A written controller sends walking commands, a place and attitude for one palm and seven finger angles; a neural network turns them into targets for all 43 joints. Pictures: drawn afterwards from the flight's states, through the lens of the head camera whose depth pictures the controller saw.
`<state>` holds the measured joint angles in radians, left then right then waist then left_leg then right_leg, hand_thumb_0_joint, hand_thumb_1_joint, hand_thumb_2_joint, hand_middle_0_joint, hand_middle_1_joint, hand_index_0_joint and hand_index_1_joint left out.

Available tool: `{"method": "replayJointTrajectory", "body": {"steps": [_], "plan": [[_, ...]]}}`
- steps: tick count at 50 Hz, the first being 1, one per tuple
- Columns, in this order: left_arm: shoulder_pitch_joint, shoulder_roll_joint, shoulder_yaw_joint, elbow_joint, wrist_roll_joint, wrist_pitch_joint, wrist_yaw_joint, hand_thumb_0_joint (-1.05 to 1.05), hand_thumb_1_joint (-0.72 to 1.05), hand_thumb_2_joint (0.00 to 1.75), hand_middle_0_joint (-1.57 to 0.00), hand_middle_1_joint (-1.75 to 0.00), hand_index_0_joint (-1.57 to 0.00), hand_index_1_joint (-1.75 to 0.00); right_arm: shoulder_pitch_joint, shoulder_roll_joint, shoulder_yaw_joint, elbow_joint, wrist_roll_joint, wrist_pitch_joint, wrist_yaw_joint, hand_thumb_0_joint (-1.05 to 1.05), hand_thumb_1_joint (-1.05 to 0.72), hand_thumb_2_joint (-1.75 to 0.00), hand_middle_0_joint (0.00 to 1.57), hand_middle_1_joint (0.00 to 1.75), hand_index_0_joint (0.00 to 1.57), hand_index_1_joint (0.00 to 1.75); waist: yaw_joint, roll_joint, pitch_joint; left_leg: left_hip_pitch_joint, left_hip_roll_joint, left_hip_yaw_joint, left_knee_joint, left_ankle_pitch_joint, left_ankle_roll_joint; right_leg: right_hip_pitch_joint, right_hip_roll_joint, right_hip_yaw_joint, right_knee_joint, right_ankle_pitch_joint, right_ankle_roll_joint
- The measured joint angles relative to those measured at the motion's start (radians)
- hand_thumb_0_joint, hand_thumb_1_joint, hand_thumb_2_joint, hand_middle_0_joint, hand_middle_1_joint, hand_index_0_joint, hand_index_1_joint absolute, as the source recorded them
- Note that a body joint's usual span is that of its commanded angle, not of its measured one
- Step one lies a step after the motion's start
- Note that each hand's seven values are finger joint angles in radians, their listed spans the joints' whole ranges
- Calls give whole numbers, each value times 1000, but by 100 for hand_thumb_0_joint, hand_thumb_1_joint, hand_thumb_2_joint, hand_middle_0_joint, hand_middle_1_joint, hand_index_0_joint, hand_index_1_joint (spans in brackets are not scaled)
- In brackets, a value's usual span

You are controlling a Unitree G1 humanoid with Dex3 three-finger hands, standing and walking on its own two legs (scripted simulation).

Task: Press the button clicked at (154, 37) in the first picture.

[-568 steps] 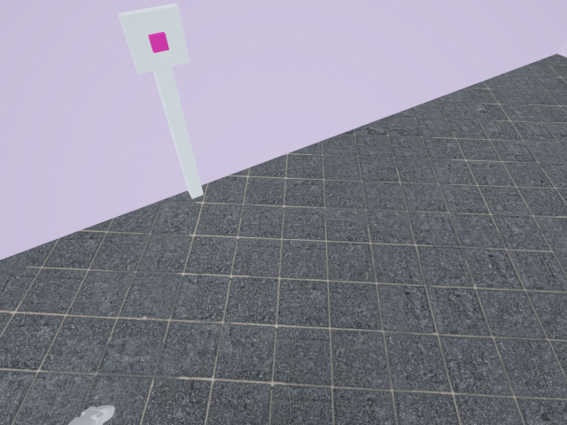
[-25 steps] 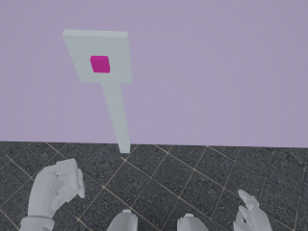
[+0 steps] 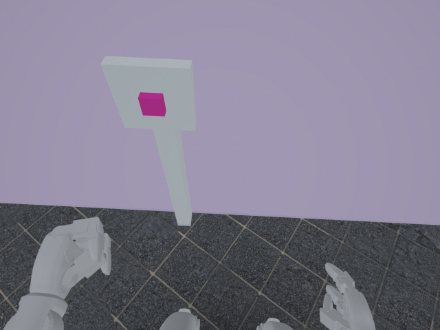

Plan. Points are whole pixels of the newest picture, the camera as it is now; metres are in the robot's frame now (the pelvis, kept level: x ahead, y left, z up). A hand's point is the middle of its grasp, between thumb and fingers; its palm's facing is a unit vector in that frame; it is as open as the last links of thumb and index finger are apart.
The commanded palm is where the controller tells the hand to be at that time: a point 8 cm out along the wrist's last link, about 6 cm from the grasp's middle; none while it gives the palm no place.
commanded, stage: raise the hand and make a fist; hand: left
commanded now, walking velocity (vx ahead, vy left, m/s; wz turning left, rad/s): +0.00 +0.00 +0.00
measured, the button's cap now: (153, 103) +0.56 +0.20 +0.06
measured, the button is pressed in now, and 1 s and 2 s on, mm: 0 0 0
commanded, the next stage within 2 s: aim a knuckle at the button in 0.48 s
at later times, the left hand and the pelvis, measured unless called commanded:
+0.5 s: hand (108, 254) +0.22 +0.19 +0.06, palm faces +0.02 -1.00 -0.06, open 3.1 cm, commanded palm +0.20 +0.25 +0.06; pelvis +0.00 -0.01 +0.00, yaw +0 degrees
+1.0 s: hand (131, 205) +0.31 +0.18 +0.05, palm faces -0.01 -1.00 -0.04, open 3.1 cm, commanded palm +0.30 +0.24 +0.05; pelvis -0.01 -0.01 +0.00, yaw -1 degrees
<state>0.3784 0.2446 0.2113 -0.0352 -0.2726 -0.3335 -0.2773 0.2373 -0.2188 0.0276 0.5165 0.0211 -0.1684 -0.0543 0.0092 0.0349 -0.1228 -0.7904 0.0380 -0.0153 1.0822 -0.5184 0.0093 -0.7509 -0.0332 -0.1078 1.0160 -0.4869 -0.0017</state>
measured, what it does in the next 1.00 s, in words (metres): stands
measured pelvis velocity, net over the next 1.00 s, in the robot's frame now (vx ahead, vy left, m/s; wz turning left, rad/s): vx -0.01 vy -0.01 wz -0.01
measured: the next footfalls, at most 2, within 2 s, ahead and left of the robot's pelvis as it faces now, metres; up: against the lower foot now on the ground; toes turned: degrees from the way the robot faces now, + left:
none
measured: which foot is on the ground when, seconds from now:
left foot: down 0.00-1.00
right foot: down 0.00-1.00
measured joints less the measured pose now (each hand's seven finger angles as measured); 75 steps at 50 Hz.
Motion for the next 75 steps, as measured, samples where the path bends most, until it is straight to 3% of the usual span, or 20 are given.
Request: {"method": "replayJointTrajectory", "body": {"steps": [13, 32, 39, 51, 75], "plan": [[-30, 4, 27, 55, -26, -4, -25, 1, 91, 90, -130, -150, -130, -150, 26, -28, -21, 18, 7, -3, -3, 2, -90, -90, 20, 30, 20, 30, -16, 1, 4, 35, 3, 9, -42, 15, -7, 23, 4, 9, -27, 10, -6], [-39, -4, 15, 77, -18, -35, -22, 1, 90, 90, -130, -150, -130, -150, 3, -18, -10, 14, 8, -6, -5, 2, -90, -90, 20, 30, 20, 30, -5, 6, 6, 31, 3, 2, -38, 24, -17, 17, 4, 3, -12, 9, -16], [-193, 6, 29, 193, -17, -39, -35, 1, 90, 90, -130, -150, -130, -150, -8, -30, 1, 41, 8, -21, -16, 2, -90, -90, 20, 30, 20, 30, -2, 5, 12, -4, 2, -7, -14, 24, -19, -14, 3, -5, 10, 7, -20], [-455, 25, 41, 401, 26, 5, 7, 1, 90, 90, -130, -150, -130, -150, 14, -37, -2, 59, 5, 7, -10, 2, -90, -90, 20, 30, 20, 30, -38, -8, 16, -16, 5, 17, -35, 36, -16, -41, 7, 19, 0, 22, -17], [-847, 48, 78, 799, 116, -84, 84, 1, 90, 90, -130, -150, -130, -150, 54, -31, -17, 119, -13, 110, 25, 1, -90, -90, 20, 30, 20, 30, -77, -12, 4, -110, 7, 40, -3, 23, -2, -144, 7, 44, 29, 21, -4]]}}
